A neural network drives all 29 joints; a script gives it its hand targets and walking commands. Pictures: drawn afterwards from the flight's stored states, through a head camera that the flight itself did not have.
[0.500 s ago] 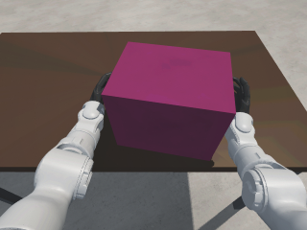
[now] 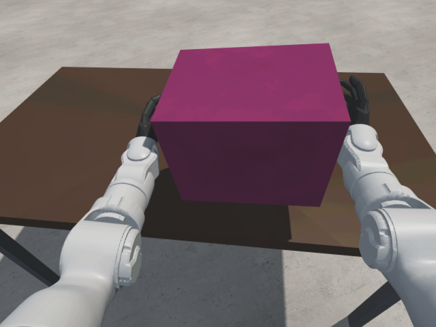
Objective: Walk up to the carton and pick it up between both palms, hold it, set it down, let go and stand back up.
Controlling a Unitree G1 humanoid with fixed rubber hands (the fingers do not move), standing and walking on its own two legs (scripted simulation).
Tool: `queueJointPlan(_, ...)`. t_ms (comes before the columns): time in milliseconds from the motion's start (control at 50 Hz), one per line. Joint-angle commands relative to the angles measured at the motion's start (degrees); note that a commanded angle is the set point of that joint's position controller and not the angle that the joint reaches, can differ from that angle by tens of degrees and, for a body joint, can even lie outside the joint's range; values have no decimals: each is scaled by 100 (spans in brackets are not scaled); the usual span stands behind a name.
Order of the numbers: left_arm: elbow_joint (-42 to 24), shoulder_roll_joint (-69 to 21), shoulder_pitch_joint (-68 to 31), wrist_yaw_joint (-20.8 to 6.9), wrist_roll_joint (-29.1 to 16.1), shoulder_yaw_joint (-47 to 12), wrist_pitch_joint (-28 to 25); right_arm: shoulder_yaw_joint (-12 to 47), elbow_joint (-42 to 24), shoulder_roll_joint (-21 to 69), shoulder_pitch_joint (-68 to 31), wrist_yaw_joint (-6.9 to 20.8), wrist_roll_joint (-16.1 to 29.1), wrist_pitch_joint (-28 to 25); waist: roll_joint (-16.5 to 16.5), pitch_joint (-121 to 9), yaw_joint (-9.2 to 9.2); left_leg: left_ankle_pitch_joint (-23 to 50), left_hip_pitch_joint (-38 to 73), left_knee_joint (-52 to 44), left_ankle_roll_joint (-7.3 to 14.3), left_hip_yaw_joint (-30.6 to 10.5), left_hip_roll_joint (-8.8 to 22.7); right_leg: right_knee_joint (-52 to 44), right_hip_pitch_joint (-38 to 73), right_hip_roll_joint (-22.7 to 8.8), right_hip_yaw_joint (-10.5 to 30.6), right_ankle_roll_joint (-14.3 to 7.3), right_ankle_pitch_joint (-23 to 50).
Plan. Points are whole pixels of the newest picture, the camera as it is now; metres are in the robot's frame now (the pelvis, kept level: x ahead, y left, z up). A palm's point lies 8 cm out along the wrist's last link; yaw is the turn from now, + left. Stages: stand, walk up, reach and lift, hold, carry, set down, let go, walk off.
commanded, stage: reach and lift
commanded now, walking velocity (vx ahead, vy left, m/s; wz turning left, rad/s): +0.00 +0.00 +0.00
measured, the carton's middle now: (249, 127) +0.47 -0.04 +0.14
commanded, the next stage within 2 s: none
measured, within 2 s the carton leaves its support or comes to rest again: neither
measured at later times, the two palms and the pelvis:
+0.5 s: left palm (131, 125) +0.42 +0.17 +0.19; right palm (343, 146) +0.39 -0.20 +0.15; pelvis +0.01 +0.02 +0.00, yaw +1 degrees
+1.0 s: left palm (110, 126) +0.38 +0.19 +0.22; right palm (350, 125) +0.38 -0.19 +0.21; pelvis +0.01 -0.01 +0.00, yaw +4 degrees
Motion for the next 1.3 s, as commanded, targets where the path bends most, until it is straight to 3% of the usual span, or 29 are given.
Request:
queueJointPlan(0, -2595, -3468, -5624, -660, 504, -814, -306, 1066, -1060, 4116, -3880, 1087, -594, 83, -537, -3077, -317, 1034, 2008, -62, 119, 304, -403, -155, 1603, 150, -271, 265, 1722)
queueJointPlan(120, -2909, -3552, -5642, -716, 609, -972, 92, 1037, -1504, 4261, -3985, 973, -530, 209, -14, -2979, -396, 1094, 2217, -99, -42, 286, -456, -302, 1722, 143, -285, 166, 1376)
queueJointPlan(220, -3048, -3853, -5284, -761, 561, -1287, 469, 1175, -2499, 4183, -4292, 831, -347, 293, 466, -3220, -442, 1703, 2649, 152, -291, 155, -428, -353, 1587, 212, -290, 45, 1268)
queueJointPlan(280, -3246, -4159, -4565, -725, 508, -1529, 822, 1389, -3461, 3833, -4496, 799, -125, 359, 701, -3455, -362, 2646, 3184, 444, -505, 6, -321, -399, 1310, 353, -319, -51, 1206)
queueJointPlan(340, -3945, -4526, -3249, -624, 462, -1862, 1371, 1844, -4741, 3354, -4325, 791, 247, 492, 820, -3739, -268, 4237, 3955, 862, -722, -198, -152, -446, 1127, 571, -356, -174, 1394)
queueJointPlan(380, -4533, -4637, -2359, -552, 454, -2019, 1784, 2194, -5470, 3074, -4058, 797, 519, 642, 760, -3683, -190, 5029, 4175, 1026, -773, -300, -63, -467, 1132, 689, -347, -241, 1505)
queueJointPlan(420, -5063, -4542, -1743, -492, 483, -2053, 2193, 2436, -5835, 2837, -3744, 819, 747, 877, 585, -3326, -128, 5303, 4134, 1023, -745, -343, -9, -496, 1212, 759, -313, -267, 1416)
queueJointPlan(480, -5473, -4172, -1435, -538, 570, -1895, 2740, 2521, -5923, 2700, -3409, 833, 862, 1338, 91, -2465, -118, 4424, 3611, 738, -522, -247, -87, -553, 1542, 743, -254, -194, 1088)
queueJointPlan(560, -5349, -3718, -2446, -815, 572, -1611, 3079, 2238, -5494, 3324, -3617, 832, 533, 1866, -552, -1575, -318, 1586, 2539, 59, -67, -34, -352, -534, 1874, 488, -172, 67, 465)
queueJointPlan(600, -5443, -3669, -3134, -893, 464, -1664, 3077, 2209, -5415, 3792, -3906, 813, 427, 1979, -622, -1654, -380, 788, 2225, -87, 87, 26, -459, -467, 2005, 372, -103, 175, 463)
queueJointPlan(640, -5698, -3688, -3681, -931, 276, -1834, 2983, 2321, -5599, 4182, -4146, 757, 443, 2023, -545, -2143, -442, 744, 2150, -19, 143, 35, -552, -338, 2271, 301, -24, 279, 975)
queueJointPlan(700, -6065, -3774, -3940, -992, 58, -2049, 2807, 2685, -6203, 4553, -4295, 601, 615, 2052, -281, -3130, -503, 1355, 2180, 215, 115, -28, -677, -48, 2962, 253, 76, 422, 2375)
queueJointPlan(740, -6035, -3752, -3621, -1079, 133, -1968, 2804, 2840, -6500, 4586, -4129, 475, 689, 2118, -124, -3361, -539, 1642, 2116, 268, 87, -79, -736, 85, 3405, 219, 117, 471, 3093)
queueJointPlan(780, -5706, -3590, -3032, -1233, 428, -1619, 2945, 2789, -6463, 4435, -3798, 350, 664, 2247, -97, -3010, -561, 1519, 1975, 170, 92, -74, -770, 98, 3667, 169, 121, 482, 3255)
queueJointPlan(860, -5374, -3125, -2059, -1554, 1123, -833, 3456, 2577, -5867, 3924, -3000, 178, 706, 2583, -162, -1718, -527, 1137, 2004, -116, 58, 23, -752, -12, 3715, 164, -12, 418, 2698)
queueJointPlan(980, -5609, -2957, -2202, -1816, 1444, -600, 3940, 2294, -5676, 3531, -2890, 220, 762, 2833, -134, -615, -536, 1517, 2689, -122, -125, 118, -617, -277, 2890, 313, -328, 276, 1469)
queueJointPlan(1060, -5997, -3348, -2475, -1727, 1268, -993, 4048, 2202, -6188, 3398, -3478, 415, 810, 2725, 66, -852, -537, 2079, 3108, 60, -273, 96, -482, -386, 2368, 445, -444, 114, 905)
queueJointPlan(1160, -6776, -3817, -2687, -1332, 757, -1771, 4044, 2444, -7058, 3316, -4044, 623, 1026, 2589, 308, -1823, -570, 2770, 3613, 380, -404, -50, -346, -362, 1971, 568, -435, -30, 816)
queueJointPlan(1200, -6739, -3794, -2655, -1219, 740, -1780, 4081, 2400, -6910, 3280, -3972, 695, 989, 2644, 261, -1786, -551, 2432, 3524, 301, -345, -66, -310, -392, 1850, 549, -393, -55, 524)
queueJointPlan(1280, -6324, -3539, -2592, -1167, 988, -1379, 4311, 2076, -5964, 3244, -3671, 843, 786, 2872, 97, -1215, -463, 1009, 2877, -151, -112, 6, -273, -440, 1841, 426, -296, -46, -250)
